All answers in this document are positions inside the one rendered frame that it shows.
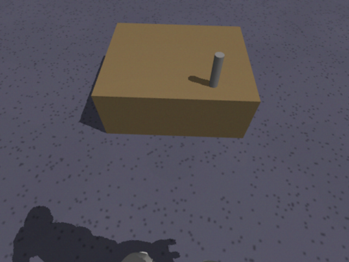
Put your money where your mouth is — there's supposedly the can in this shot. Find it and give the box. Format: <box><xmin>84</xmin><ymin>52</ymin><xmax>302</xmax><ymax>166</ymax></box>
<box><xmin>209</xmin><ymin>52</ymin><xmax>225</xmax><ymax>88</ymax></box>

